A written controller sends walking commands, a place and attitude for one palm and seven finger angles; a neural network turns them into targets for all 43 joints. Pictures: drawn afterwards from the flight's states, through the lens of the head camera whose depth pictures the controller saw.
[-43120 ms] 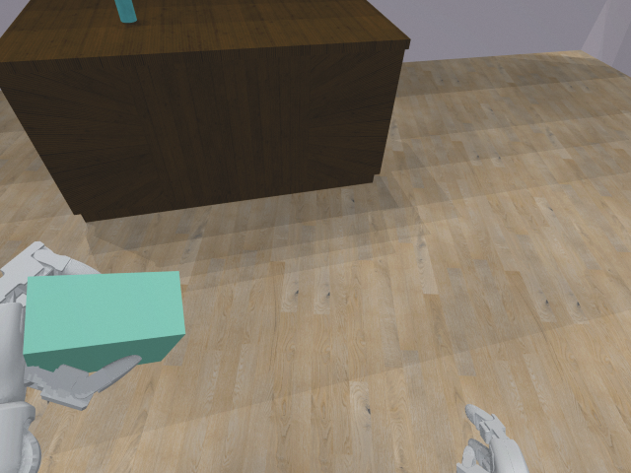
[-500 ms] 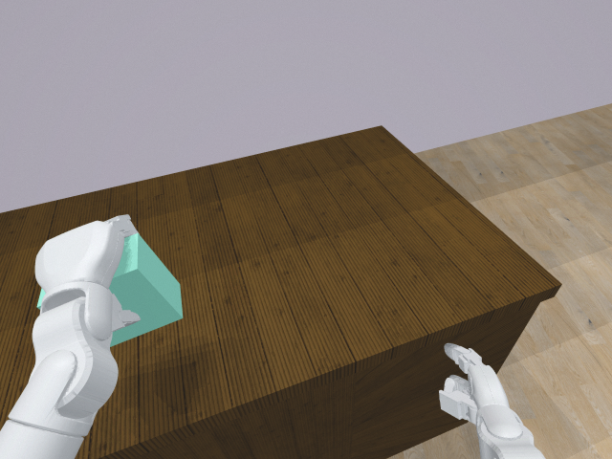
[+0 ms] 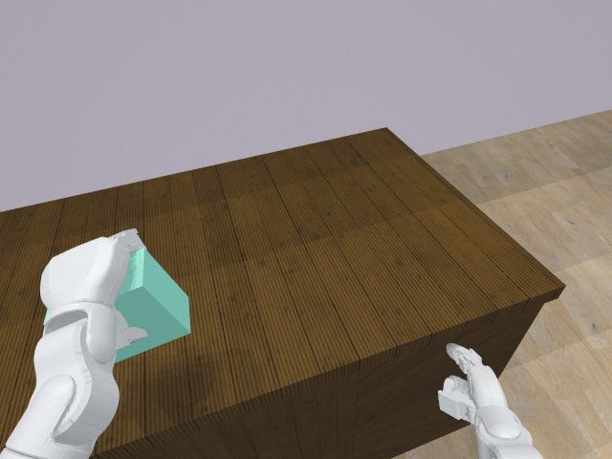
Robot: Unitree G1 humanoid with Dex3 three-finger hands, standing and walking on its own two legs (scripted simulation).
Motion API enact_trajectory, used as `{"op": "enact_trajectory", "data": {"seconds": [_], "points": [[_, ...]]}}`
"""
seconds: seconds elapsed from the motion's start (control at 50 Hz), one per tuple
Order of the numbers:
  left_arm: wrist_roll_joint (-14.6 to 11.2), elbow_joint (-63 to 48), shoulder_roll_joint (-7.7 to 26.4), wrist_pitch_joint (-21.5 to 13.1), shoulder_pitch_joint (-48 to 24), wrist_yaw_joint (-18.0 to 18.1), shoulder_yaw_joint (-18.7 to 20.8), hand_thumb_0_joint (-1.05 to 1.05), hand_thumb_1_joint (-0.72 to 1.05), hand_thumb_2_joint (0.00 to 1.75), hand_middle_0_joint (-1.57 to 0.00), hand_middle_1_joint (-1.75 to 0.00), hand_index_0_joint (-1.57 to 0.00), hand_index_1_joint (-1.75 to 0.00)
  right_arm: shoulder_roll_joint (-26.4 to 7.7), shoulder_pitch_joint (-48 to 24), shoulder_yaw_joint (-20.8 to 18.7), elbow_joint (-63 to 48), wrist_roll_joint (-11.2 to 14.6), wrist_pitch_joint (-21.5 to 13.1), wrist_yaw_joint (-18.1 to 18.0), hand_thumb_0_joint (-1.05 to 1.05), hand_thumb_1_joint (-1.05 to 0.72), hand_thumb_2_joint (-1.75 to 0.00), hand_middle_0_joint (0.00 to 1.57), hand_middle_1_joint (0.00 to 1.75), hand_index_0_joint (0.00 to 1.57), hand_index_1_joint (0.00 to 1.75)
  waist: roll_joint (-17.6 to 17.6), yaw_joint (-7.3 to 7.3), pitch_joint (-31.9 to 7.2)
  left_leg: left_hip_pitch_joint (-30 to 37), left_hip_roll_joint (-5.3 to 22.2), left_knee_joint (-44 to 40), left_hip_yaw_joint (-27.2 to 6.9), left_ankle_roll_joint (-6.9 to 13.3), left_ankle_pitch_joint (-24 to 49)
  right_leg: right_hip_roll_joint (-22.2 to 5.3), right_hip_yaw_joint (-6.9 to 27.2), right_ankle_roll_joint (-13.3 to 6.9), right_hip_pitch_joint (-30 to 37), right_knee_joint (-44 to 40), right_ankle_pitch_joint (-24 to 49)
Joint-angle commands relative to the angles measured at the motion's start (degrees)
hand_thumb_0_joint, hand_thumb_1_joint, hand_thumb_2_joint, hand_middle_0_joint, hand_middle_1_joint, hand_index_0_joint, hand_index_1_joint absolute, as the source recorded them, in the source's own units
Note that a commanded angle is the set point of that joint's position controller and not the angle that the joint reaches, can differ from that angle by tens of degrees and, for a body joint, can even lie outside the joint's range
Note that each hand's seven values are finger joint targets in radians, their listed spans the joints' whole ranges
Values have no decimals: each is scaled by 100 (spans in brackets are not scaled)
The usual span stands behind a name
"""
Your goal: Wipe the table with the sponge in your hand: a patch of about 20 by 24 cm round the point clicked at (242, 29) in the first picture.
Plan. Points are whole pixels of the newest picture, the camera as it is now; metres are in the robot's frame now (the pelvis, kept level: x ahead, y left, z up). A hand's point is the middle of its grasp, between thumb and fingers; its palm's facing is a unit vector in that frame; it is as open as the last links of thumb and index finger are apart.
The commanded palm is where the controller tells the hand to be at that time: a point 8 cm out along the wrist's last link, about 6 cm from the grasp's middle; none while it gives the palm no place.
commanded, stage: bring the sponge back beside the body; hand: left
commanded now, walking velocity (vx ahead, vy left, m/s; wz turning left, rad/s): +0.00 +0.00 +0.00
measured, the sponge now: (134, 316) +0.24 +0.28 +0.09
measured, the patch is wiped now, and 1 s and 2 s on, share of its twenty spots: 1.00 1.00 1.00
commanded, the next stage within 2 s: step back with the hand held close in 1.16 s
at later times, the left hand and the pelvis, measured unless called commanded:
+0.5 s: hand (106, 321) +0.20 +0.28 +0.12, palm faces +0.17 -0.17 -0.97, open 10.3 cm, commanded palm +0.16 +0.27 +0.19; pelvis +0.00 +0.00 +0.00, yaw +0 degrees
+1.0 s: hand (97, 341) +0.18 +0.28 +0.12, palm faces +0.17 -0.18 -0.97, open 10.3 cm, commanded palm +0.14 +0.27 +0.19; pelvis -0.01 +0.00 +0.00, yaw +0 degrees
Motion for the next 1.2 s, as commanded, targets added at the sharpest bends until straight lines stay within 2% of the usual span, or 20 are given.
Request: {"op": "enact_trajectory", "data": {"seconds": [0.0,0.02,0.06,0.08,0.22,0.26,0.28,0.36,0.52,0.66,0.72,0.76,0.82,0.86,0.92,0.96,1.02,1.06,1.16,1.18], "points": [[238,-1028,1352,-45,-1336,271,1023,0,10,130,-120,-160,-120,-160,-556,-1658,-172,-1133,14,-401,12,0,-90,-90,20,30,20,30,-157,95,-1011,-19,49,-258,-536,96,703,-211,733,-304,278,-411,196],[213,-1067,1190,-36,-1266,236,872,0,10,130,-120,-160,-120,-160,-573,-1677,-167,-1143,5,-386,14,0,-90,-90,20,30,20,30,-113,76,-984,27,55,-256,-520,103,736,-206,685,-295,264,-431,263],[185,-1382,1470,-89,-1350,268,1080,0,10,130,-120,-160,-120,-160,-596,-1673,-194,-1154,1,-415,24,0,-90,-90,20,30,20,30,69,62,-1052,52,64,-253,-526,105,705,-188,807,-312,311,-406,238],[177,-1407,1216,-77,-1248,241,896,0,10,130,-120,-160,-120,-160,-554,-1692,-173,-1241,-3,-440,36,0,-90,-90,20,30,20,30,141,100,-1063,24,38,-195,-521,130,771,-200,683,-317,344,-369,331],[203,-1504,1190,-162,-825,255,934,0,10,130,-120,-160,-120,-160,-562,-1595,-196,-1187,-48,-440,34,0,-90,-90,20,30,20,30,-141,58,-878,87,60,-156,-552,129,844,-199,730,-290,201,-421,389],[211,-1816,1531,-204,-905,310,1214,0,10,130,-120,-160,-120,-160,-604,-1633,-205,-1185,-53,-440,35,0,-90,-90,20,30,20,30,25,91,-996,142,64,-178,-557,130,861,-176,881,-320,311,-395,442],[190,-1743,1277,-191,-714,312,1060,0,10,130,-120,-160,-120,-160,-543,-1583,-213,-1248,-51,-440,47,0,-90,-90,20,30,20,30,-88,109,-1000,69,48,-135,-537,145,884,-185,727,-301,356,-358,459],[151,-1794,1430,-210,-645,333,1191,0,10,130,-120,-160,-120,-160,-591,-1622,-224,-1178,-42,-408,54,0,-90,-90,20,30,20,30,-24,53,-804,107,77,-154,-544,123,771,-179,934,-306,183,-468,309],[125,-1759,1090,-222,-124,279,972,0,10,130,-120,-160,-120,-160,-559,-1598,-213,-1198,-58,-424,73,0,-90,-90,20,30,20,30,-165,68,-767,106,51,-90,-552,145,872,-193,791,-275,175,-450,464],[185,-2158,1471,-379,-236,389,1289,0,10,130,-120,-160,-120,-160,-569,-1608,-227,-1211,-68,-458,38,0,-90,-90,20,30,20,30,60,78,-757,88,70,-179,-582,143,506,-150,988,-301,164,-499,-88],[169,-1884,1153,-366,174,387,1107,0,10,130,-120,-160,-120,-160,-537,-1557,-226,-1199,-83,-460,56,0,-90,-90,20,30,20,30,-83,98,-638,53,60,-143,-563,134,562,-164,837,-283,109,-526,-48],[164,-2153,1373,-410,53,412,1280,0,10,130,-120,-160,-120,-160,-561,-1606,-241,-1205,-69,-476,55,0,-90,-90,20,30,20,30,8,88,-670,84,82,-176,-573,138,513,-137,973,-298,133,-510,-83],[121,-1827,1066,-359,191,386,1047,0,10,130,-120,-160,-120,-160,-534,-1568,-221,-1187,-84,-475,46,0,-90,-90,20,30,20,30,-186,71,-486,34,70,-169,-554,144,475,-155,825,-263,20,-570,-114],[134,-2082,1322,-411,-78,415,1218,0,10,130,-120,-160,-120,-160,-564,-1601,-233,-1187,-69,-507,28,0,-90,-90,20,30,20,30,-14,41,-538,54,96,-220,-570,143,327,-130,952,-282,32,-570,-264],[132,-1844,1039,-382,89,392,1000,0,10,130,-120,-160,-120,-160,-538,-1551,-224,-1159,-84,-526,17,0,-90,-90,20,30,20,30,-96,60,-494,49,78,-211,-553,148,407,-142,776,-264,35,-573,-165],[170,-2227,1385,-450,-211,429,1232,0,10,130,-120,-160,-120,-160,-564,-1592,-226,-1184,-81,-558,14,0,-90,-90,20,30,20,30,218,72,-677,74,96,-284,-584,151,358,-113,909,-296,198,-493,-136],[146,-1908,1066,-412,202,404,1061,0,10,130,-120,-160,-120,-160,-530,-1529,-220,-1147,-98,-551,38,0,-90,-90,20,30,20,30,-132,86,-579,70,86,-243,-591,139,604,-125,738,-280,177,-529,76],[149,-2190,1346,-449,-36,432,1265,0,10,130,-120,-160,-120,-160,-558,-1579,-237,-1166,-86,-546,37,0,-90,-90,20,30,20,30,47,75,-597,69,115,-289,-607,147,454,-104,897,-297,180,-526,-66],[123,-2112,1314,-407,-18,436,1270,0,10,130,-120,-160,-120,-160,-565,-1572,-236,-1160,-77,-522,42,0,-90,-90,20,30,20,30,96,81,-577,29,120,-323,-581,139,394,-98,888,-294,184,-526,-92],[116,-2079,1066,-380,8,421,1080,0,10,130,-120,-160,-120,-160,-523,-1566,-219,-1239,-72,-539,57,0,-90,-90,20,30,20,30,98,111,-620,-20,85,-281,-562,158,437,-106,734,-292,228,-492,-31]]}}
